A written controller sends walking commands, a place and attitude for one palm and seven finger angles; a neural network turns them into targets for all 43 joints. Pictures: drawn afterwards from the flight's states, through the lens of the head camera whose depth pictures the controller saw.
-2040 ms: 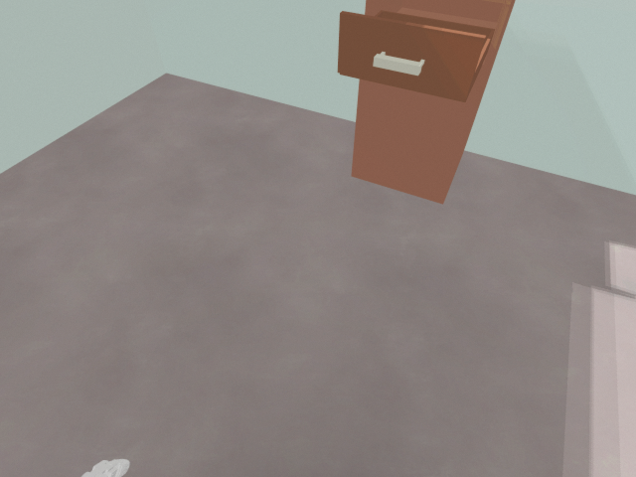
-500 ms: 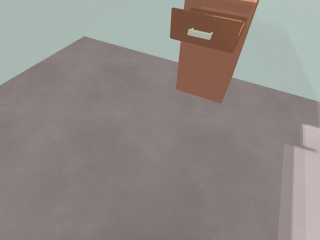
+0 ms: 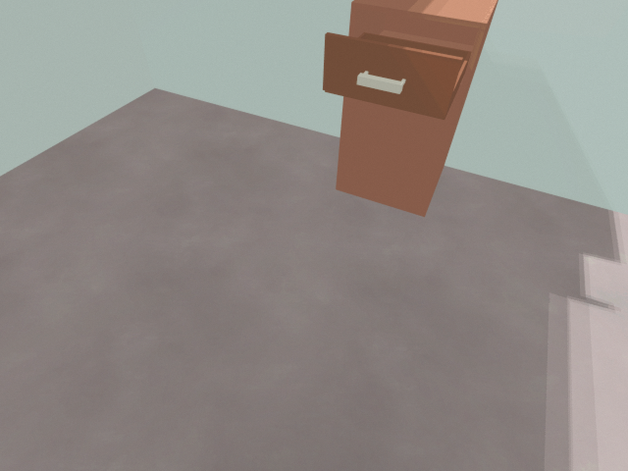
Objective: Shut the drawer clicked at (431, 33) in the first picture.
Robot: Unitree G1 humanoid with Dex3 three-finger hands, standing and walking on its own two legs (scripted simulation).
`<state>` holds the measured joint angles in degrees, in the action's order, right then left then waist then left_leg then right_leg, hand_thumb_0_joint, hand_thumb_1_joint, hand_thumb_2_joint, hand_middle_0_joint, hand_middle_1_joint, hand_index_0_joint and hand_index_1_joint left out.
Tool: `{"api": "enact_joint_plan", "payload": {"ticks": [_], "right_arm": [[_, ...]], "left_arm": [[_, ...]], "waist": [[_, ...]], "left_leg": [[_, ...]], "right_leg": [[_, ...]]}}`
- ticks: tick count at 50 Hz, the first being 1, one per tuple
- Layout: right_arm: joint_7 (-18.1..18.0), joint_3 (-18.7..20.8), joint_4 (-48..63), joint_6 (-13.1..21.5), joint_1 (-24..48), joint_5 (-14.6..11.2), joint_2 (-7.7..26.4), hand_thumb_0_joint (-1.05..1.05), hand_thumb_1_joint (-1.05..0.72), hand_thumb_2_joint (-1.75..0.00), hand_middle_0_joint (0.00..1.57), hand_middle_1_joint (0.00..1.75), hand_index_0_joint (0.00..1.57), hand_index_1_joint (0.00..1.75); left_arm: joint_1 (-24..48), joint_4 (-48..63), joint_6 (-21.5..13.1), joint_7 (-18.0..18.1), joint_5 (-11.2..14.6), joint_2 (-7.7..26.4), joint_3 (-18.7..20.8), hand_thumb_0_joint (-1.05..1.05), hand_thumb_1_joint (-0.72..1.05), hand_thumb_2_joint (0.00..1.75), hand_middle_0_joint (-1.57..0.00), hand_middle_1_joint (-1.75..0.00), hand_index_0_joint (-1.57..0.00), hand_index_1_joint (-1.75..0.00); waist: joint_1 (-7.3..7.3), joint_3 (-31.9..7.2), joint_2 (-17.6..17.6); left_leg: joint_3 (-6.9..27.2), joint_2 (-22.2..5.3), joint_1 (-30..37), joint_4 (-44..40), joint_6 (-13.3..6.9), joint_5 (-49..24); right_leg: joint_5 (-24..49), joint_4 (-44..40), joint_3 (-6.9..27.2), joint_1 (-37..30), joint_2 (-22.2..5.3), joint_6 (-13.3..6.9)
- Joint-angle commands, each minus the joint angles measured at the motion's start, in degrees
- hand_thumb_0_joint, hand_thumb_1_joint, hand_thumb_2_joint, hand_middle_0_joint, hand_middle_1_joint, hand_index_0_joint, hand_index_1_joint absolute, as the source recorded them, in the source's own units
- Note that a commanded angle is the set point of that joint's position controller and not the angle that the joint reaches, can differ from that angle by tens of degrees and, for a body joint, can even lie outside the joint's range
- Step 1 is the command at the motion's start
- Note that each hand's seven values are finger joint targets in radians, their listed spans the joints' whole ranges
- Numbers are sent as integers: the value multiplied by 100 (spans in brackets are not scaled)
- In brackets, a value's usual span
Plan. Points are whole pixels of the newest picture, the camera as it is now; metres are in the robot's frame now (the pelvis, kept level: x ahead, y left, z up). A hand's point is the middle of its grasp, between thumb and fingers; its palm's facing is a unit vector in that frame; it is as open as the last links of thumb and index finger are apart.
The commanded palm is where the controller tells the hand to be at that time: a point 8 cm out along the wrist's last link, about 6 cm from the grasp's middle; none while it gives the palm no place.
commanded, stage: walk to a spot facing it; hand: left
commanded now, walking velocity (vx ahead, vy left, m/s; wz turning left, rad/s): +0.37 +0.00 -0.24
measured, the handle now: (382, 80) +1.20 -0.12 -0.02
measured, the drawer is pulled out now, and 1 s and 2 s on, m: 0.29 0.29 0.29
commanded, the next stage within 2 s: take the last steps up to it in 1.06 s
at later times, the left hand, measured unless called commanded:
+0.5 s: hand out of the picture +0.08 +0.13 -0.17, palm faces -0.02 -0.99 -0.15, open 7.4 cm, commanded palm none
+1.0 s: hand (265, 271) +0.53 +0.14 -0.16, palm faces -0.22 -0.96 -0.18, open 7.4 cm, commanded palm none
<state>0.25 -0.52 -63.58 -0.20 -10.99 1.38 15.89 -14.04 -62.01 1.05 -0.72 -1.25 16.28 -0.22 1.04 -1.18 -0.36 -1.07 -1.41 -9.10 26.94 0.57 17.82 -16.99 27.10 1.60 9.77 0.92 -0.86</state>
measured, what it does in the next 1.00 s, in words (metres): walks ahead: left foot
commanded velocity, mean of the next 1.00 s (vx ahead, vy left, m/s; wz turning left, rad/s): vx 0.37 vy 0.00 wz -0.19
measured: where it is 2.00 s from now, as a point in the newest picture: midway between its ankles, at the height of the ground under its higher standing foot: (361, 338)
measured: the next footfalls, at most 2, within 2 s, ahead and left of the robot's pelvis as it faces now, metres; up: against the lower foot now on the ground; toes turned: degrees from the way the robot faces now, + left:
left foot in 0.62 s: +0.41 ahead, +0.08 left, +0.00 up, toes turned +1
right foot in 1.10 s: +0.55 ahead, -0.19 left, +0.00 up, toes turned -24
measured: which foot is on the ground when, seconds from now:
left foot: down 0.00-0.22, up 0.24-0.60, down 0.62-1.00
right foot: down 0.00-0.62, up 0.64-1.00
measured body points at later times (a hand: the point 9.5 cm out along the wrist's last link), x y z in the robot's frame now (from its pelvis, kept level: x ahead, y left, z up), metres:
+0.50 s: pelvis +0.17 -0.02 +0.00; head +0.20 -0.02 +0.44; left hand +0.08 +0.19 -0.15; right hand +0.22 -0.25 -0.16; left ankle +0.29 +0.10 -0.69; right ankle +0.02 -0.10 -0.74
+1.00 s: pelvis +0.41 -0.01 +0.00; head +0.42 -0.02 +0.45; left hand +0.54 +0.19 -0.14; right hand +0.32 -0.23 -0.15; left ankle +0.37 +0.08 -0.74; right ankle +0.48 -0.17 -0.70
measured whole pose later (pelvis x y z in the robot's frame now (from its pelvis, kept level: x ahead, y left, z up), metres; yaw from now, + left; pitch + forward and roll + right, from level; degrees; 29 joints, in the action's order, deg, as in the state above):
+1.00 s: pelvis +0.41 -0.01 +0.00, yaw -13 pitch +0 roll +1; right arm -0.4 3.0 -63.1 4.0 -20.1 1.6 9.8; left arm -9.8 -56.1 0.0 -1.5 -2.1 10.2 3.6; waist -1.2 1.9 -0.9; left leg -14.7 -1.1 -4.1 21.3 -2.0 17.1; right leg -11.3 42.4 -4.5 30.2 -7.0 -0.3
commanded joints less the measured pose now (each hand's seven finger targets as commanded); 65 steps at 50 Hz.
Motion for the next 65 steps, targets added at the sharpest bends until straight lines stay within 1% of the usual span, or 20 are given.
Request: {"api": "enact_joint_plan", "payload": {"ticks": [1,5,7,9,11,12,14,18,25,28,29,31,32,34,38,50,53,56,59,65], "right_arm": [[-62,225,268,193,-420,-4,739,0,-90,-90,20,30,20,30],[-135,384,116,323,-1227,-34,821,0,-90,-90,20,30,20,30],[-157,371,11,352,-1418,-11,652,0,-90,-90,20,30,20,30],[-170,336,82,353,-989,-25,516,0,-90,-90,20,30,20,30],[-81,228,612,485,-110,-84,1,0,-90,-90,20,30,20,30],[-90,281,673,474,322,-54,103,0,-90,-90,20,30,20,30],[-67,295,643,449,374,-28,-160,0,-90,-90,20,30,20,30],[64,368,530,258,21,-20,-432,0,-90,-90,20,30,20,30],[168,325,908,330,726,-86,-512,0,-90,-90,20,30,20,30],[54,416,565,408,-521,-35,-209,0,-90,-90,20,30,20,30],[-11,474,298,414,-1454,3,71,0,-90,-90,20,30,20,30],[-101,671,143,391,-2241,78,1015,0,-90,-90,20,30,20,30],[-112,626,226,364,-1621,-32,849,0,-90,-90,20,30,20,30],[-121,491,501,405,-744,-6,167,0,-90,-90,20,30,20,30],[-132,395,495,573,-442,-3,-139,0,-90,-90,20,30,20,30],[-104,483,200,503,-1344,54,105,0,-90,-90,20,30,20,30],[-111,444,130,446,-1364,19,119,0,-90,-90,20,30,20,30],[-71,355,463,517,-1129,-100,-132,0,-90,-90,20,30,20,30],[-84,354,509,367,-513,-44,-299,0,-90,-90,20,30,20,30],[21,337,419,178,-1017,-11,-595,0,-90,-90,20,30,20,30]], "left_arm": [[-291,314,-147,-14,-4,572,248,0,90,90,-20,-30,-20,-30],[-57,570,-296,-29,0,87,223,0,90,90,-20,-30,-20,-30],[128,643,-369,-37,15,-27,256,0,90,90,-20,-30,-20,-30],[-881,274,-409,-63,-8,-111,324,0,90,90,-20,-30,-20,-30],[-2796,-354,-522,102,37,745,536,0,90,90,-20,-30,-20,-30],[-2879,-457,-508,164,36,592,475,0,90,90,-20,-30,-20,-30],[-2374,-296,-490,231,-22,212,389,0,90,90,-20,-30,-20,-30],[-1703,-163,-572,252,-49,-87,295,0,90,90,-20,-30,-20,-30],[-1743,-302,-596,276,-9,-93,309,0,90,90,-20,-30,-20,-30],[-1484,-272,-596,272,-13,146,385,0,90,90,-20,-30,-20,-30],[-1409,-221,-594,255,22,122,408,0,90,90,-20,-30,-20,-30],[-1845,21,-571,136,127,-471,354,0,90,90,-20,-30,-20,-30],[-1594,117,-536,164,71,-423,327,0,90,90,-20,-30,-20,-30],[-953,236,-459,67,-14,-459,324,0,90,90,-20,-30,-20,-30],[-1245,232,-222,-15,-91,-714,339,0,90,90,-20,-30,-20,-30],[729,949,-238,-107,-72,-487,399,0,90,90,-20,-30,-20,-30],[-100,663,-338,-78,-85,-270,434,0,90,90,-20,-30,-20,-30],[-1810,140,-459,74,44,990,705,0,90,90,-20,-30,-20,-30],[-617,396,-451,173,32,309,519,0,90,90,-20,-30,-20,-30],[-79,437,-456,150,-28,168,454,0,90,90,-20,-30,-20,-30]], "waist": [[-120,890,183],[-373,867,1178],[-389,925,978],[194,498,482],[834,243,-1932],[875,536,-1313],[533,802,-203],[-5,838,-538],[19,1079,-774],[-618,301,-588],[-988,-244,-388],[-852,-1030,1578],[-652,-756,1222],[-386,537,583],[157,442,498],[-324,749,469],[96,182,300],[638,-1020,-1318],[193,124,-233],[-306,258,-701]], "left_leg": [[623,-649,-410,-506,-396,1274],[1698,-1731,913,-1070,-1102,-111],[1343,-1805,912,-754,-1143,-1564],[271,-1233,-286,574,-650,-1794],[-748,-48,-3125,3570,-99,1213],[-191,-273,-3485,4151,-132,1365],[-79,-576,-3777,4358,-87,819],[-361,-607,-3217,3649,93,-82],[-837,-234,-2061,1509,-122,-1052],[-956,163,-232,852,-343,-1081],[-638,-49,846,643,-419,-1163],[3085,-2555,2082,-813,-1473,-531],[3169,-2658,1320,-1369,-1482,1127],[2285,-2275,-291,-1641,-1230,1734],[448,-1587,-1239,-1678,-883,211],[-493,-1701,552,-1373,-857,-1501],[-970,-1381,614,201,-554,-3177],[-866,-219,-2594,4377,-6,1552],[-53,-792,-2697,4431,-15,635],[-500,-680,-1394,2168,153,-17]], "right_leg": [[-1297,-190,716,946,-360,-359],[-887,1566,-347,2276,-24,-111],[-1258,1397,-425,2132,-269,-94],[-141,92,-575,-1,-198,-210],[1576,-1184,2831,-2153,-2256,-1041],[2283,-1133,2956,-1910,-2353,-1273],[2418,-931,2179,-1712,-2156,-1397],[2103,-1396,899,-768,-1560,-1010],[3352,-1492,175,-476,-1143,-668],[4718,131,-87,-522,-1083,-532],[4134,1313,-139,-173,-940,-424],[-1431,4864,-395,1832,313,-233],[-1374,5517,22,2223,-31,-303],[-556,5496,25,2676,-567,-231],[16,4279,-185,1888,-819,-57],[490,1004,-808,1968,-615,-20],[667,66,-1161,402,-153,-258],[2408,-722,2373,-2571,-2684,-1626],[2323,-1032,1164,-678,-2228,-1255],[961,-1340,20,727,-1493,-890]]}}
